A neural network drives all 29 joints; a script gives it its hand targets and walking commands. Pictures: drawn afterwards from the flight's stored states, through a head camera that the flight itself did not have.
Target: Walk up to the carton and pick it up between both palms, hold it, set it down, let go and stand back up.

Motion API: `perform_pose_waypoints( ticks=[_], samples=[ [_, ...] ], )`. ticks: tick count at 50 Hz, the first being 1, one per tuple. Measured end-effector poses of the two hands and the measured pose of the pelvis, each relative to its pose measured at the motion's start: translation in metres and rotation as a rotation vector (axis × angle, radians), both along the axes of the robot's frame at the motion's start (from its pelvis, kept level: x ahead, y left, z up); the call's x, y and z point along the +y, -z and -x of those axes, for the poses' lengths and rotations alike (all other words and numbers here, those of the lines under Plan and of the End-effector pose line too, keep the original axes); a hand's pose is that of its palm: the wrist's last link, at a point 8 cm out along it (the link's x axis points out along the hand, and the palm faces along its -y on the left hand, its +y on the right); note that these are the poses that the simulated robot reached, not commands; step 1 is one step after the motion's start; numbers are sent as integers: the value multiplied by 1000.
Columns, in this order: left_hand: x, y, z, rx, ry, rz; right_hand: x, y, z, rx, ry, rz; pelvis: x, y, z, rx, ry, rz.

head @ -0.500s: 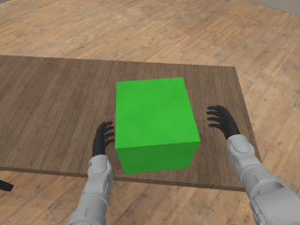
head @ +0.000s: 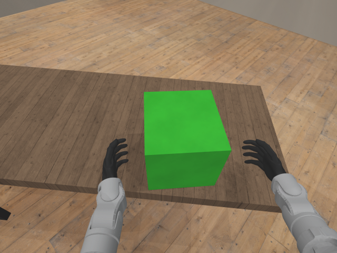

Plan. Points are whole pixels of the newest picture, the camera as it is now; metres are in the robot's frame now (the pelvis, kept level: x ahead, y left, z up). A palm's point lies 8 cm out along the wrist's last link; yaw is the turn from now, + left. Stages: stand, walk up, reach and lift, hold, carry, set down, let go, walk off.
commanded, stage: set down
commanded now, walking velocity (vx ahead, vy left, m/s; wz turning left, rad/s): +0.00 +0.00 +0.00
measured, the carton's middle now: (179, 139) +0.43 +0.03 +0.00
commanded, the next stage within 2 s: none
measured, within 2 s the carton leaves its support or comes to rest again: neither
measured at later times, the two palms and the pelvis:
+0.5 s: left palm (113, 191) +0.24 +0.17 +0.02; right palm (288, 198) +0.28 -0.23 +0.01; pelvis -0.01 +0.00 +0.00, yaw +0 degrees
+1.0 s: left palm (101, 217) +0.18 +0.18 +0.02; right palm (303, 230) +0.21 -0.25 +0.01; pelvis -0.02 +0.00 +0.00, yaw +0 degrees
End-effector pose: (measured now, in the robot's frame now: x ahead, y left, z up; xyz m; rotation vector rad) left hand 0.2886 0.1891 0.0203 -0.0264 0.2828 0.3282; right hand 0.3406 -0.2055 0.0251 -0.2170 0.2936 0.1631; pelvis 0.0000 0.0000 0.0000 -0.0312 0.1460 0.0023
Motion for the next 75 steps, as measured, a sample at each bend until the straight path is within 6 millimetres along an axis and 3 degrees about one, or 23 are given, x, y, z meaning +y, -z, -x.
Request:
perform_pose_waypoints(
  ticks=[8,18,37,48,55,66,75],
  samples=[
    [-7,7,26,51,3,-7,-16,4,29,33,24,-12,-1,0,11,-26,0,-2],
    [-19,-3,32,20,19,-12,-27,6,49,38,33,-18,-3,1,16,-38,1,-4],
    [-14,-7,87,30,-9,-14,-35,10,100,47,38,-29,-4,0,17,-84,-1,-5],
    [-9,-5,103,61,-7,-33,-41,15,128,102,63,-36,-4,0,21,-115,-1,-6],
    [-5,2,103,105,10,-43,-38,25,135,154,84,-66,-5,0,20,-114,-1,-7],
    [1,10,94,151,57,-63,-27,34,125,170,120,-104,-5,-1,6,-96,-1,-7],
    [7,21,104,194,72,-61,-30,42,135,188,170,-96,-5,-1,-4,-99,-2,-7]
  ],
)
